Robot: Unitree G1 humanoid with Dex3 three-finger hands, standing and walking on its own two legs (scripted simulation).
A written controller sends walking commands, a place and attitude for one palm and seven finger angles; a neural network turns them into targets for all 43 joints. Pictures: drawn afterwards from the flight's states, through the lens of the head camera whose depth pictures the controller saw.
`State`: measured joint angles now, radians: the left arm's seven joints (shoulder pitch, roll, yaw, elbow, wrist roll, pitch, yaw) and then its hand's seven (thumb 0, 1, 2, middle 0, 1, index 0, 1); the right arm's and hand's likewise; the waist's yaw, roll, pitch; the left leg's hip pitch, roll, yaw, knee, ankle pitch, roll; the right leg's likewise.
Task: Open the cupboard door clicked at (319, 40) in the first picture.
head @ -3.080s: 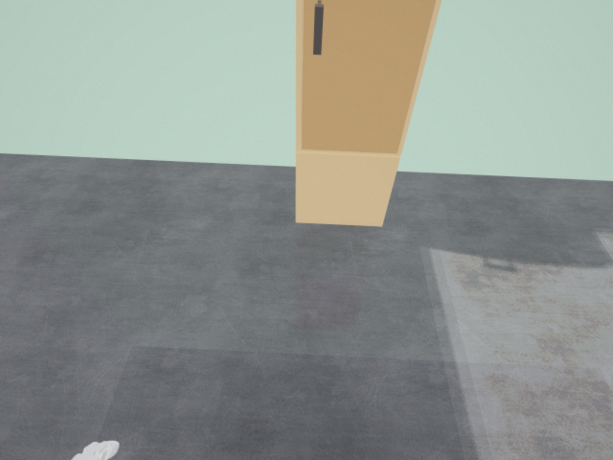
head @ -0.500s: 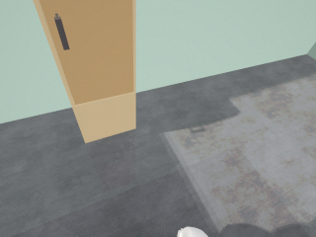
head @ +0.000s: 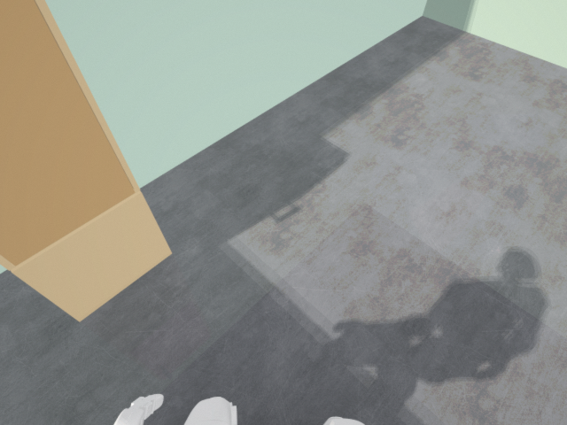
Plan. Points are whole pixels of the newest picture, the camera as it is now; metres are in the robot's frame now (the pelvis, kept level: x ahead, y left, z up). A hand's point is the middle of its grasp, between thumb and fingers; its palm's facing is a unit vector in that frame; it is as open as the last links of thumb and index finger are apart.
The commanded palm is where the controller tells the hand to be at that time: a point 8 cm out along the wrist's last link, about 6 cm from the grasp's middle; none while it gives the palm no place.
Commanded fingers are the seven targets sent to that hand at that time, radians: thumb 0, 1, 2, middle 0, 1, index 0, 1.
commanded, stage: walk to a spot facing it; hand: left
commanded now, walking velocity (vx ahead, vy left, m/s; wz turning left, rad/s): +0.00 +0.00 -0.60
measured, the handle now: out of the picture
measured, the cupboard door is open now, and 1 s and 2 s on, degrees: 0 0 0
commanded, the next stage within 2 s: turn to face it in 1.48 s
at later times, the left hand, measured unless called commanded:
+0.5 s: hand out of the picture +0.12 +0.25 -0.16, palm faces -0.23 -0.95 -0.20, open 7.4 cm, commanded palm none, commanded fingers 0.00 0.90 0.90 -0.20 -0.30 -0.20 -0.30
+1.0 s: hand (208, 389) +0.19 +0.13 -0.14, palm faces -0.52 -0.82 -0.24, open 7.4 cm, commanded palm none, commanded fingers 0.00 0.90 0.90 -0.20 -0.30 -0.20 -0.30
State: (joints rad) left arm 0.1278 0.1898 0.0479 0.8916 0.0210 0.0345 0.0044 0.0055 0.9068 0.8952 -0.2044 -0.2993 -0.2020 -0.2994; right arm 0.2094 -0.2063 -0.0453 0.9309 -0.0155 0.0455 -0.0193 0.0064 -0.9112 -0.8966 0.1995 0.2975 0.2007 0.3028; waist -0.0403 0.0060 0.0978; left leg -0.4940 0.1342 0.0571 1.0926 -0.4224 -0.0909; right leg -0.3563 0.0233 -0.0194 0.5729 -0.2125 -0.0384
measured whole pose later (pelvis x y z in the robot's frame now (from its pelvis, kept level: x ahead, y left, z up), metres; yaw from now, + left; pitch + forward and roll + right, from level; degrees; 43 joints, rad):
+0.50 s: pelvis +0.01 +0.06 +0.01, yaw -18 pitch +0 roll -2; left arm 0.23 0.25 0.11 0.94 0.02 0.09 -0.03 0.01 0.91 0.90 -0.20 -0.30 -0.20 -0.30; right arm 0.24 -0.16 -0.04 0.92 -0.02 0.00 -0.02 0.00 -0.90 -0.90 0.20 0.30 0.21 0.30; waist 0.01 -0.03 0.07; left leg -0.21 0.13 0.28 0.48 -0.27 0.02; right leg -0.44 -0.06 -0.04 1.02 -0.41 0.08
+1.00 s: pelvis +0.00 +0.02 +0.01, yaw -35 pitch +0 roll +0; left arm 0.18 0.21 0.06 0.90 0.02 0.02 -0.01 0.01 0.91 0.90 -0.20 -0.30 -0.20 -0.30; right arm 0.17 -0.24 -0.06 0.92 -0.02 0.05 0.00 0.01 -0.91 -0.90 0.20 0.30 0.20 0.30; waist 0.00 0.01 0.06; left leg -0.46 0.10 0.04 0.94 -0.39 -0.10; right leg -0.24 0.06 0.04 0.48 -0.25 -0.06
